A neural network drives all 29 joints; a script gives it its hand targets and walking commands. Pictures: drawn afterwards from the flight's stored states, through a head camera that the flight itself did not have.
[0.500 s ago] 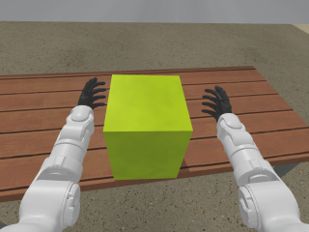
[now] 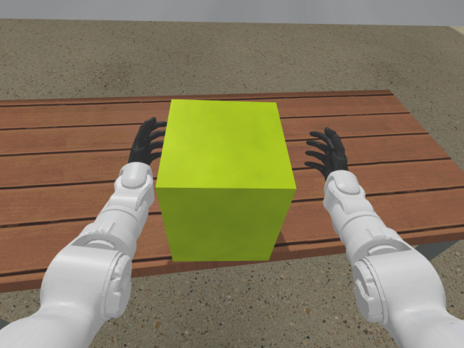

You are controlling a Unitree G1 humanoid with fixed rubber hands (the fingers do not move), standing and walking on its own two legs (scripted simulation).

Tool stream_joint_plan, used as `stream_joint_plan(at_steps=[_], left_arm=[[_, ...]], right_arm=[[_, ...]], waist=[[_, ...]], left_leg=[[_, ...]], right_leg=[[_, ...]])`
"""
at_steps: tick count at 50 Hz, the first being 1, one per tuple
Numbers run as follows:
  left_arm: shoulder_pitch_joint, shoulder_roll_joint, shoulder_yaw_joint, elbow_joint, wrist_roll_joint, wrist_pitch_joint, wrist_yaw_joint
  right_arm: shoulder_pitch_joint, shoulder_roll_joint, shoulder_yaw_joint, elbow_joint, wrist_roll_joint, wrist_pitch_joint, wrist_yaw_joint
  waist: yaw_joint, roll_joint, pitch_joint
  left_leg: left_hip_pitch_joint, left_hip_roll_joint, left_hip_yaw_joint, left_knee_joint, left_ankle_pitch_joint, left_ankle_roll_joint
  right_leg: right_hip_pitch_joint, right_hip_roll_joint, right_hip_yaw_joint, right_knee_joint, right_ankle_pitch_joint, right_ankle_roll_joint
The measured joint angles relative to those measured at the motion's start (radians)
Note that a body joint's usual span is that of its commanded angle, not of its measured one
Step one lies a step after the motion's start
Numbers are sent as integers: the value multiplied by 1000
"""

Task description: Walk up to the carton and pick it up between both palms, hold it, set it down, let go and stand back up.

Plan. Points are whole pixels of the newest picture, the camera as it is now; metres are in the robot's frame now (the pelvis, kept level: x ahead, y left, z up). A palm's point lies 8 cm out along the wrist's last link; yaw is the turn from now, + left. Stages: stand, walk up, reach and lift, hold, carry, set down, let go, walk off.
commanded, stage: reach and lift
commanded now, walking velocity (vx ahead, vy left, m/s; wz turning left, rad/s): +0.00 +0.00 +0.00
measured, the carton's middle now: (222, 184) +0.43 +0.02 +0.03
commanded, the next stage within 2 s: none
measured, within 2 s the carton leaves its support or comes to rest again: leaves its support in 1.90 s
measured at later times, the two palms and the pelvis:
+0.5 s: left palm (157, 161) +0.43 +0.14 +0.10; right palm (316, 175) +0.41 -0.15 +0.09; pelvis +0.00 +0.01 +0.01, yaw -1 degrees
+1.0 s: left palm (157, 172) +0.39 +0.13 +0.11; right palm (325, 192) +0.38 -0.16 +0.09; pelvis +0.00 +0.00 +0.02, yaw -1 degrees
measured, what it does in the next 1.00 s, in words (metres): stands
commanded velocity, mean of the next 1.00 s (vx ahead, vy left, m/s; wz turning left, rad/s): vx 0.00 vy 0.00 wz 0.00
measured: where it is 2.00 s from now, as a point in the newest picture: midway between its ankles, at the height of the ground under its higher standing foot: outside the picture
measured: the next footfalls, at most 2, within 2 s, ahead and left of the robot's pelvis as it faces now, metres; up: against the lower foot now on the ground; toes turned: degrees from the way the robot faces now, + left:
none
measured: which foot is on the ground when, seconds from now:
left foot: down 0.00-1.00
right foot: down 0.00-1.00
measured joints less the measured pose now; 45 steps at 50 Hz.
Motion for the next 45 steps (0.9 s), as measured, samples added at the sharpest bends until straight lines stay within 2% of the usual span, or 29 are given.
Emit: stream_joint_plan(at_steps=[6, 12, 17, 22, 26, 29, 34, 45], left_arm=[[7, -15, 27, -19, 26, -7, 5], [13, -63, 82, -59, 101, -7, 10], [26, -117, 171, -123, 210, 24, 28], [57, -175, 271, -225, 345, 72, 17], [117, -231, 351, -338, 460, 94, -16], [169, -265, 379, -406, 503, 119, -42], [221, -305, 398, -479, 533, 170, -66], [226, -319, 395, -542, 544, 249, -95]], right_arm=[[11, 19, -16, -19, -22, -6, 5], [22, 83, -89, -58, -112, -6, -1], [37, 136, -198, -98, -222, -2, -35], [67, 180, -338, -167, -367, 11, -35], [116, 242, -481, -264, -532, 8, 16], [159, 275, -538, -309, -602, 1, 52], [203, 296, -576, -329, -648, -11, 81], [222, 325, -619, -370, -696, 8, 93]], waist=[[-5, -1, 0], [-9, -3, 11], [-7, -7, 46], [2, -13, 93], [4, -17, 135], [9, -19, 158], [17, -28, 192], [14, -47, 220]], left_leg=[[-3, -1, 0, -1, 0, 2], [10, -4, 1, -19, 8, 4], [56, -7, 7, -48, 17, 7], [124, -12, 19, -92, 30, 12], [206, -20, 27, -145, 45, 13], [267, -23, 33, -168, 45, 13], [346, -28, 36, -182, 39, 13], [386, -30, 34, -200, 56, 11]], right_leg=[[-3, -1, 1, -1, 1, 2], [10, -3, 2, -19, 9, 4], [56, -4, 9, -52, 23, 8], [120, -6, 22, -95, 39, 12], [199, -10, 31, -147, 57, 16], [259, -13, 38, -170, 60, 18], [333, -17, 41, -174, 49, 19], [357, -18, 38, -157, 46, 16]])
